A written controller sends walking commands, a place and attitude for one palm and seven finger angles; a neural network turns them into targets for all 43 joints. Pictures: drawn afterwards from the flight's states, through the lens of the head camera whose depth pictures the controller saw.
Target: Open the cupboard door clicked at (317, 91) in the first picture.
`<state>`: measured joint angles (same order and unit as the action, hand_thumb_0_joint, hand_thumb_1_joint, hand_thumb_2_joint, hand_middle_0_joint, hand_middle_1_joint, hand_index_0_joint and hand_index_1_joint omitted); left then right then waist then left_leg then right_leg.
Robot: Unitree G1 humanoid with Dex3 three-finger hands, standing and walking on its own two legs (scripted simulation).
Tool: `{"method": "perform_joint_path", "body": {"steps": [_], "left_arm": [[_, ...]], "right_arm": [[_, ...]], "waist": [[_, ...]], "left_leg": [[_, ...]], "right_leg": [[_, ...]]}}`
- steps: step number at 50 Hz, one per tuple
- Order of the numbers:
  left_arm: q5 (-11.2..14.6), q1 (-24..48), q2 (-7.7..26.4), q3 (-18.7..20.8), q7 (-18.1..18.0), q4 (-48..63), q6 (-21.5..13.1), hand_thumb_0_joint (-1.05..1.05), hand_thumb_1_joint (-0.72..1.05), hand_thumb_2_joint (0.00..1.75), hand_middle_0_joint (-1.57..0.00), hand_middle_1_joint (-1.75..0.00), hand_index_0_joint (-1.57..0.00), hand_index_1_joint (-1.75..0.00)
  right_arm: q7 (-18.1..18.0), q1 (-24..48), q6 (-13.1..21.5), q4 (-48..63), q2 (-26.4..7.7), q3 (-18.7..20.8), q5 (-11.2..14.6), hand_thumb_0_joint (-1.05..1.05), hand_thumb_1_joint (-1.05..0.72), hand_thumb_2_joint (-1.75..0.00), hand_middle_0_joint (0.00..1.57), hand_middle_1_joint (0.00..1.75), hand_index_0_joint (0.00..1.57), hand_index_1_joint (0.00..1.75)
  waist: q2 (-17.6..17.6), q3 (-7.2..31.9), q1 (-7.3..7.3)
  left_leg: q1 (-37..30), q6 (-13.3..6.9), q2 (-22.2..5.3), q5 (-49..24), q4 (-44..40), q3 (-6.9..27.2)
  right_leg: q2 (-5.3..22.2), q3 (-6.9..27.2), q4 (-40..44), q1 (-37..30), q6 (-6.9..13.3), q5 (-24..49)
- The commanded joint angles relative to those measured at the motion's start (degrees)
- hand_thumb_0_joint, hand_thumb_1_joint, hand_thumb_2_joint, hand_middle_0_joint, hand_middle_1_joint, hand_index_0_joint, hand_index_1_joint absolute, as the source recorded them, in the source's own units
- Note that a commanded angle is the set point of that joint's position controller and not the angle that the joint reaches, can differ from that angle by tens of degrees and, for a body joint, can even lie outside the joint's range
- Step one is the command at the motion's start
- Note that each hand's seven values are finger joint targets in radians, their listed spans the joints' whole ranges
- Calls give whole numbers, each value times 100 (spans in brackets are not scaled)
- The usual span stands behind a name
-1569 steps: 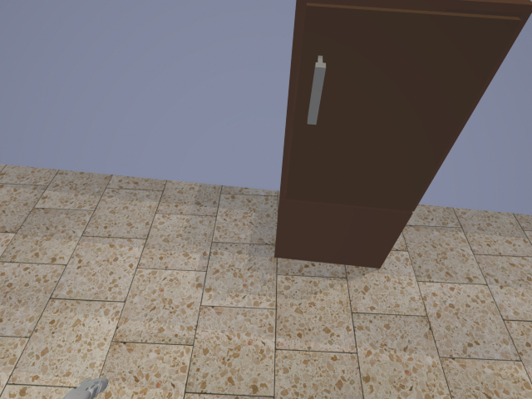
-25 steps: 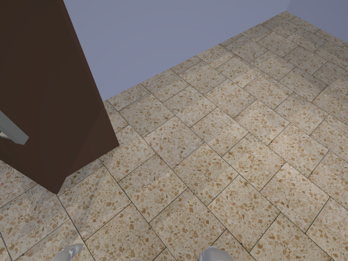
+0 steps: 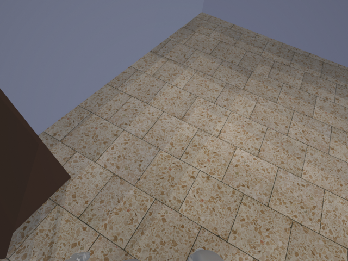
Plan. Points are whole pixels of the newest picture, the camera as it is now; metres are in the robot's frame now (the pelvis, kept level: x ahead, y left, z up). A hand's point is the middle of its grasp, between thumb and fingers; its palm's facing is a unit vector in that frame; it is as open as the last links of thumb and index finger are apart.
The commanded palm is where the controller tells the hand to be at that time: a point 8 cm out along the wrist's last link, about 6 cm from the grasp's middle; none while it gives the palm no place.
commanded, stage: walk to a spot facing it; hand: left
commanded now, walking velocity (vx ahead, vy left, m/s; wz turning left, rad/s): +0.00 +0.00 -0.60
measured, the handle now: out of the picture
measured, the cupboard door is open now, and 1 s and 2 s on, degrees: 40 40 40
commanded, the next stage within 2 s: turn to face it in 1.38 s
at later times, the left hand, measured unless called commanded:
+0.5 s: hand (124, 248) +0.16 +0.13 -0.16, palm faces -0.27 -0.94 -0.21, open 7.4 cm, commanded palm none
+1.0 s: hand (196, 138) +0.52 -0.06 -0.15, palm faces -0.62 -0.75 -0.21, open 7.4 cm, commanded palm none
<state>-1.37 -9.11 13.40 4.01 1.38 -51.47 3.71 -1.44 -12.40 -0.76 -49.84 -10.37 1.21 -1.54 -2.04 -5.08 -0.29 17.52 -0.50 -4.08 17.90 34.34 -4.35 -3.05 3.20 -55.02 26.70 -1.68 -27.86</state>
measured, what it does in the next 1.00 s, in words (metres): walks ahead, turning right: right foot, then left foot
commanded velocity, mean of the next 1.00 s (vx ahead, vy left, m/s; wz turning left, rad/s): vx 0.31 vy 0.00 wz -0.50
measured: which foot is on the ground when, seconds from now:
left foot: down 0.00-0.28, up 0.30-0.60, down 0.62-1.00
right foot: up 0.00-0.26, down 0.28-0.62, up 0.64-1.00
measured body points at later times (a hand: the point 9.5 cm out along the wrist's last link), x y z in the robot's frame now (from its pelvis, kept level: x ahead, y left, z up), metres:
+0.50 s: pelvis +0.08 -0.05 +0.01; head +0.13 -0.06 +0.46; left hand +0.18 +0.18 -0.14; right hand +0.07 -0.32 -0.13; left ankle +0.16 +0.08 -0.68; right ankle +0.00 -0.14 -0.73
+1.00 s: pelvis +0.28 -0.13 +0.00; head +0.32 -0.17 +0.44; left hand +0.55 -0.02 -0.13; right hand +0.07 -0.26 -0.15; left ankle +0.24 +0.05 -0.73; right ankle +0.30 -0.28 -0.71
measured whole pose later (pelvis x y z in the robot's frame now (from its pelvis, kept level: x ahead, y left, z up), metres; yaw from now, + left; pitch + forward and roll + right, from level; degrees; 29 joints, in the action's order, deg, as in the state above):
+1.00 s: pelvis +0.28 -0.13 +0.00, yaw -35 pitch +2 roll +0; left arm -1.9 -2.4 13.1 3.9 3.3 -52.8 0.1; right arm -0.3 -27.1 2.3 -59.7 -9.9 1.7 -2.2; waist 0.5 -5.1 -4.1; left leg -1.0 4.3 -6.8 23.0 21.9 -16.6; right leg 3.5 -6.1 -40.5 31.2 2.3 -12.8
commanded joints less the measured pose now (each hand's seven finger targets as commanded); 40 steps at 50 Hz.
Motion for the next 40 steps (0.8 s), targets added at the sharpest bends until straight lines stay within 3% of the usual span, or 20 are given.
{"method": "perform_joint_path", "body": {"steps": [1,4,8,10,12,13,14,15,16,18,21,26,29,30,31,32,33,36,38,40], "left_arm": [[-8,73,367,203,84,504,-148,0,90,90,-20,-30,-20,-30],[18,213,239,136,92,515,-143,0,90,90,-20,-30,-20,-30],[7,528,172,83,158,612,-210,0,90,90,-20,-30,-20,-30],[-7,432,224,100,184,557,-239,0,90,90,-20,-30,-20,-30],[-31,-339,446,184,156,268,-290,0,90,90,-20,-30,-20,-30],[-69,-1108,977,315,89,33,-374,0,90,90,-20,-30,-20,-30],[-16,-1612,1616,456,-31,-134,-403,0,90,90,-20,-30,-20,-30],[48,-1668,1562,445,-130,-128,-423,0,90,90,-20,-30,-20,-30],[45,-1324,1216,394,-188,-55,-444,0,90,90,-20,-30,-20,-30],[3,-704,936,288,-207,67,-498,0,90,90,-20,-30,-20,-30],[-21,-599,845,265,-155,34,-620,0,90,90,-20,-30,-20,-30],[-31,-635,982,312,-61,-90,-622,0,90,90,-20,-30,-20,-30],[15,-326,787,297,-37,-50,-601,0,90,90,-20,-30,-20,-30],[46,-369,466,232,-7,3,-602,0,90,90,-20,-30,-20,-30],[90,-593,137,130,37,107,-606,0,90,90,-20,-30,-20,-30],[33,-188,283,154,27,250,-632,0,90,90,-20,-30,-20,-30],[-5,-65,303,180,59,264,-661,0,90,90,-20,-30,-20,-30],[-72,-98,126,156,189,72,-544,0,90,90,-20,-30,-20,-30],[-61,-61,-36,88,218,65,-477,0,90,90,-20,-30,-20,-30],[-46,102,-107,35,225,131,-451,0,90,90,-20,-30,-20,-30]], "right_arm": [[-159,-193,158,366,-1157,271,-46,0,-90,-90,20,30,20,30],[-155,-656,155,167,-1129,309,-41,0,-90,-90,20,30,20,30],[-64,-871,128,34,-1243,379,-79,0,-90,-90,20,30,20,30],[-6,-746,106,30,-1356,425,-80,0,-90,-90,20,30,20,30],[49,-497,88,57,-1279,421,-52,0,-90,-90,20,30,20,30],[103,-228,95,213,-963,355,47,0,-90,-90,20,30,20,30],[148,453,102,623,-643,234,73,0,-90,-90,20,30,20,30],[146,768,101,708,-944,271,43,0,-90,-90,20,30,20,30],[184,764,116,653,-953,324,54,0,-90,-90,20,30,20,30],[192,603,135,436,-915,340,21,0,-90,-90,20,30,20,30],[248,360,122,307,-667,335,21,0,-90,-90,20,30,20,30],[254,343,258,315,-554,315,49,0,-90,-90,20,30,20,30],[129,-538,390,5,-842,359,41,0,-90,-90,20,30,20,30],[48,-1303,448,-215,-1299,466,-18,0,-90,-90,20,30,20,30],[9,-1963,470,-293,-1915,607,-125,0,-90,-90,20,30,20,30],[-37,-2035,416,-287,-1826,526,-121,0,-90,-90,20,30,20,30],[-4,-1583,411,-126,-1582,456,-119,0,-90,-90,20,30,20,30],[-15,-833,507,-90,-895,252,-58,0,-90,-90,20,30,20,30],[-37,-1124,572,-263,-781,219,-43,0,-90,-90,20,30,20,30],[-27,-1295,575,-376,-807,230,-38,0,-90,-90,20,30,20,30]], "waist": [[1302,490,54],[1251,747,-130],[1395,730,-331],[1384,566,-260],[731,659,192],[-732,847,620],[-2247,545,941],[-1565,241,912],[-911,70,683],[-930,121,319],[-599,263,85],[-557,283,71],[-87,434,-421],[1006,905,-729],[2541,1404,-851],[1731,1160,-888],[1054,593,-629],[1245,-106,-115],[1138,217,-120],[1070,443,-135]], "left_leg": [[-885,-571,-1432,-2468,-1530,759],[-1496,-520,-1345,-3398,-1240,223],[-1440,-552,-1601,-1537,-1392,162],[-1008,-451,-1686,-352,-1386,28],[-47,-117,-1385,720,-451,-330],[1163,169,-760,1164,1127,-956],[2721,392,-13,2379,2700,-694],[3120,332,-206,1846,3238,226],[3069,317,-401,1222,3289,358],[2404,411,-429,724,2920,410],[1567,462,-207,247,2044,201],[589,425,166,15,531,-56],[-1207,365,226,-440,-658,-81],[-2286,123,-546,379,-1118,902],[-3093,-484,-2266,1078,-1787,3074],[-2763,-861,-2631,1184,-2169,3712],[-2030,-937,-2509,1060,-2247,3277],[-938,-398,-1749,-91,-2340,1354],[-1404,-322,-1471,-1767,-2124,555],[-1678,-390,-1435,-2202,-2033,79]], "right_leg": [[456,-317,-1163,695,-160,321],[462,-576,-447,578,-173,383],[488,-863,1023,46,-65,122],[395,-1052,1692,-467,17,134],[285,-1064,2754,-1949,202,789],[1254,470,3586,-3122,608,-101],[2529,2916,4335,-3417,1328,39],[2649,2976,4449,-3188,1637,-5],[2422,2608,4437,-2922,1656,-478],[1964,1831,4245,-2228,1380,406],[1589,1151,4160,-1828,1257,1369],[1391,1148,3975,-1586,1183,1103],[1009,880,3130,-700,892,1132],[488,460,1713,-82,646,976],[-133,-453,-391,1110,308,-653],[188,42,-1382,1490,386,-499],[531,45,-1798,1620,395,-51],[920,-151,-1789,1379,221,1124],[849,-324,-1393,1401,157,1342],[860,-457,-752,1313,154,1414]]}}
